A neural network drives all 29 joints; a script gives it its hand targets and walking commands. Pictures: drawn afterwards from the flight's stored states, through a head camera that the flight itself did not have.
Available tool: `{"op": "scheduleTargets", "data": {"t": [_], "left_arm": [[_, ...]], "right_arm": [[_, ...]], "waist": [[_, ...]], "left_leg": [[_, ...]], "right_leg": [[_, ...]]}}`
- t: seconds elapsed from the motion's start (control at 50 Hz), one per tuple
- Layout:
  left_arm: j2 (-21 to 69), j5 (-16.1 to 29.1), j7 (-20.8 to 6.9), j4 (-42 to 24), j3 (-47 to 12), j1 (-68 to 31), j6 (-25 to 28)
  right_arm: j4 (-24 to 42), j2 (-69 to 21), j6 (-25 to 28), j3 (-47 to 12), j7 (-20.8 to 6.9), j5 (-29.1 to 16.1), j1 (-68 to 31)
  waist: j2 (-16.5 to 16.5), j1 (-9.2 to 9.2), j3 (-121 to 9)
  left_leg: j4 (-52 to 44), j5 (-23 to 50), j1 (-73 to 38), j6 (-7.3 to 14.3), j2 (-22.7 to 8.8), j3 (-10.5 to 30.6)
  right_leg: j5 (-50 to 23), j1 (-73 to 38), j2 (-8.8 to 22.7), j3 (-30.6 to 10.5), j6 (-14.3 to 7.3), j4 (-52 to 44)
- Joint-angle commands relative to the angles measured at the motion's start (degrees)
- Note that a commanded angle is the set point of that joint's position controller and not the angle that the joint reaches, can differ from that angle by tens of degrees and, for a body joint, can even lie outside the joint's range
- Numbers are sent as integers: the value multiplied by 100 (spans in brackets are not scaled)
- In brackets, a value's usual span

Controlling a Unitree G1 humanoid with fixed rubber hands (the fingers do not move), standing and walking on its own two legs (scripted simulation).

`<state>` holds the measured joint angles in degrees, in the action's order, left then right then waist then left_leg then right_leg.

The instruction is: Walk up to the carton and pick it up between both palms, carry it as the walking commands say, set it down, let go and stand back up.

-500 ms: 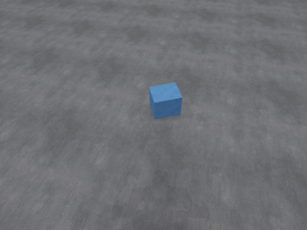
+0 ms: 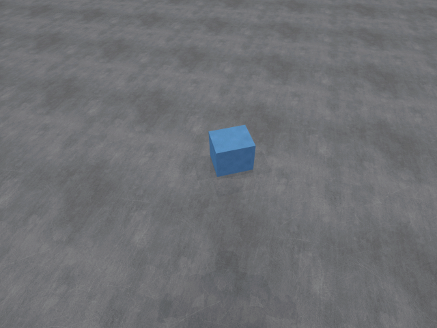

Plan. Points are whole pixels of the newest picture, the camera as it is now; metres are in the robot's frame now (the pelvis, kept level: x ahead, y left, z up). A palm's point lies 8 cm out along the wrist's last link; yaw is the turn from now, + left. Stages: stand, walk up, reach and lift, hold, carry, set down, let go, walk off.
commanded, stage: stand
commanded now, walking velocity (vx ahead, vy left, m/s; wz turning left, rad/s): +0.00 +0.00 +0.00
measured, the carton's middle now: (231, 150) +1.22 -0.04 -0.68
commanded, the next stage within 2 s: walk up in 0.56 s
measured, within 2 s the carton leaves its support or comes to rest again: neither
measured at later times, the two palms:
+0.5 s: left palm out of the picture +0.06 +0.28 -0.12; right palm out of the picture +0.06 -0.28 -0.13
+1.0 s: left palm out of the picture +0.06 +0.25 -0.15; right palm out of the picture +0.01 -0.30 -0.16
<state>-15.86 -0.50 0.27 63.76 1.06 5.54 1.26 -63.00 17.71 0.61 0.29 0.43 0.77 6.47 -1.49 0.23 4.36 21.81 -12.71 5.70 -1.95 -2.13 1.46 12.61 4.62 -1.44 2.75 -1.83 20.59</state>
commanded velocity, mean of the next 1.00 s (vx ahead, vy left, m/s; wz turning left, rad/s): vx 0.11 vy -0.01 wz -0.08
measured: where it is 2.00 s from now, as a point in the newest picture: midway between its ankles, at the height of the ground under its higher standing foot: (264, 294)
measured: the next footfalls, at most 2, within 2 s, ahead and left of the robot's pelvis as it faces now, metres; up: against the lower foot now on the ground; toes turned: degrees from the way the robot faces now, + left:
right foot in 1.04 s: +0.08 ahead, -0.15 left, +0.00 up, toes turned -14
left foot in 1.38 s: +0.28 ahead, +0.05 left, +0.00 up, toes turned -5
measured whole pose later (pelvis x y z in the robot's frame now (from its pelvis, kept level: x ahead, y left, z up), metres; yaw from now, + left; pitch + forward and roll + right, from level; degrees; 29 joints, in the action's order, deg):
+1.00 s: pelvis +0.03 -0.03 -0.02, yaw -7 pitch -2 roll +3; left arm -17.3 -2.6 -1.8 68.0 3.3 14.7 -1.5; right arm -67.6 14.6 -0.3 3.9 0.3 3.0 14.4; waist 1.8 -1.4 -2.5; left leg 27.9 -19.9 6.0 -4.7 -4.0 -5.9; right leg 23.2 19.9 4.8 5.2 -1.3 44.7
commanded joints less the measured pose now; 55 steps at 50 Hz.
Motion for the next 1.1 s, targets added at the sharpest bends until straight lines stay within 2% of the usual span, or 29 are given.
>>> {"op": "scheduleTargets", "data": {"t": [0.0, 0.04, 0.06, 0.1, 0.14, 0.2, 0.26, 0.28, 0.34, 0.38, 0.52, 0.56, 0.62, 0.72, 0.74, 0.76, 0.78, 0.8, 0.82, 0.84, 0.88, 0.92, 0.96, 0.98, 1.0, 1.02, 1.04, 1.06, 1.08], "left_arm": [[-1322, -4, 51, -438, 272, -349, 125], [-1246, 11, 33, -439, 281, -341, 140], [-1337, -5, 6, -332, 220, -321, 137], [-1428, -11, 34, -334, 255, -289, 138], [-1402, 34, 36, -362, 270, -283, 137], [-1406, 19, 36, -304, 210, -246, 141], [-1513, -31, 59, -310, 254, -204, 110], [-1481, 57, 67, -344, 243, -250, 122], [-1299, -11, 62, -331, 230, -273, 108], [-1387, 7, 58, -312, 214, -186, 151], [-1353, 0, 36, -356, 209, -333, 112], [-1466, 38, 35, -292, 222, -100, 124], [-1459, 27, 49, -295, 232, -157, 145], [-1476, 29, 20, -340, 237, -172, 130], [-1387, -41, 69, -268, 261, 1012, -155], [-1708, -377, -67, 409, 865, -57, -291], [-1396, -464, -99, 409, 646, -113, -244], [-1077, -451, -163, 127, 560, -432, -154], [-821, -413, -206, -52, 498, -399, -115], [-770, -431, -145, 138, 510, -340, -47], [-629, -397, -225, 242, 514, -237, -48], [-204, -90, -241, -357, 59, 357, -129], [-255, -12, -217, -79, 61, 1363, -99], [-351, -41, -150, 102, 93, 2011, -9], [-1073, -160, -31, 278, 315, 2889, 100], [-1424, -132, -19, 100, 308, 2694, 108], [-1251, -135, -21, -52, 227, 2285, 153], [-1137, -73, 4, -382, 235, 1938, 208], [-894, -53, 39, -434, 160, 1799, 263]], "right_arm": [[331, 1197, 140, 257, 33, 19, -120], [340, 1075, 163, 218, 90, -2, -306], [384, 1224, 166, 232, 75, 38, -225], [360, 1303, 130, 253, 50, 17, -271], [329, 1148, 131, 190, 34, 30, -87], [359, 1175, 148, 210, 53, -17, -247], [335, 1178, 144, 215, 51, -18, -186], [303, 1170, 132, 198, 47, -44, -104], [253, 1222, 153, 228, 92, 8, -24], [270, 1220, 136, 205, 70, -23, -95], [221, 1166, 128, 179, 66, 3, -73], [320, 1313, 132, 222, 56, 18, -106], [254, 1272, 127, 177, 49, -49, 23], [254, 1238, 159, 160, 55, -14, -118], [459, 732, -91, 321, -126, 57, -70], [-506, 1040, -119, 701, 46, 346, 718], [-557, 1220, -15, 805, 13, 379, 846], [-519, 1341, -13, 836, 19, 384, 925], [-566, 1294, 22, 786, 89, 415, 1013], [-616, 1252, 76, 748, 81, 367, 987], [-562, 1084, 126, 765, 96, 410, 752], [301, 740, 59, 368, 41, 149, -49], [404, 970, 22, 500, -37, 119, -805], [474, 701, 8, 417, -112, 142, -747], [674, 239, 50, 132, -128, 115, -782], [792, 322, 21, 111, -111, 84, -836], [847, 312, 63, 201, -149, 99, -953], [820, 310, 136, 247, -212, 85, -516], [803, 202, 183, 243, -250, 119, -656]], "waist": [[12, 44, -416], [33, -38, -430], [282, 69, -681], [-27, -19, -447], [208, -52, -476], [-9, -43, -472], [334, -22, -481], [46, -74, -585], [310, -18, -620], [-79, -20, -557], [482, 33, -382], [-31, -21, -415], [226, 5, -570], [42, -52, -523], [-74, -471, -876], [2090, 40, -293], [407, 211, -175], [-664, 297, -311], [-1560, 319, -232], [-931, 178, -317], [-826, 25, -41], [-1416, -333, 146], [-979, -853, 398], [-21, -1072, 332], [2488, -1411, 244], [2067, -1157, 373], [1272, -840, 940], [1454, -666, 817], [1083, -544, 986]], "left_leg": [[-365, 987, 151, 305, -567, 314], [-399, 1081, 174, 326, -579, 337], [-398, 1078, -14, 341, -610, 337], [-449, 1021, 93, 310, -588, 348], [-483, 972, 199, 313, -575, 350], [-498, 1138, 6, 322, -581, 282], [-393, 1460, -15, 320, -584, 335], [-394, 1548, -156, 320, -585, 282], [-591, 1092, -133, 307, -574, 328], [-563, 1012, 3, 291, -561, 366], [-598, 690, 171, 320, -609, 394], [-586, 721, 120, 335, -608, 367], [-554, 860, 143, 346, -631, 389], [-548, 908, 130, 335, -612, 309], [573, -1542, 1558, 162, -187, 127], [153, -1814, 144, 432, -792, 436], [-230, -2903, -269, 485, -1066, 1068], [-801, -3412, -583, 664, -1619, 1555], [-1373, -3114, -552, 761, -2143, 1947], [-1451, -3030, -349, 831, -2288, 2065], [-1401, -2717, 134, 525, -2219, 1600], [-1434, -2930, 1424, 394, -1845, 884], [-733, -2757, 2600, 335, -1619, 324], [724, -2376, 2756, 181, -1012, -162], [3251, -2294, 3449, 2, -115, -646], [4417, -2238, 3928, 141, -46, -117], [4588, -1610, 3925, 164, -248, 17], [4714, -1048, 3946, 151, -370, 72], [4658, -1074, 3608, 120, -565, 206]], "right_leg": [[-1076, -56, 851, -663, 14, -600], [-1089, -10, 835, -725, -21, -575], [-1237, -192, 880, -686, 19, -548], [-1122, 9, 864, -720, -33, -510], [-912, -140, 857, -651, 28, -576], [-1234, -73, 956, -786, -39, -459], [-1595, -80, 897, -669, -1, -531], [-1566, -189, 908, -746, 40, -589], [-1083, -84, 875, -705, 8, -566], [-1072, -119, 892, -750, 27, -624], [-641, 72, 901, -731, 0, -737], [-620, 26, 910, -780, 15, -768], [-902, -165, 956, -767, -27, -615], [-1050, -162, 948, -796, -17, -661], [2111, -499, 1933, -1644, -576, -336], [2232, 1604, 1017, -237, -221, 297], [2483, 2883, 782, -507, -260, 789], [2101, 3439, 734, -300, -115, 1505], [1373, 3516, 645, -12, 39, 2591], [1290, 3275, 741, 65, 99, 3080], [1061, 3095, 863, -67, 176, 3110], [1272, 1500, 979, -61, 34, 2719], [679, -51, 836, 99, -45, 1505], [343, -535, 860, -144, -37, 560], [2084, -579, 1984, -2014, -296, -890], [3662, -318, 2511, -3624, -488, -1575], [3859, 493, 2689, -3857, -765, -1928], [3186, 273, 2577, -3402, -881, -1749], [2525, 563, 2505, -3080, -982, -1550]]}}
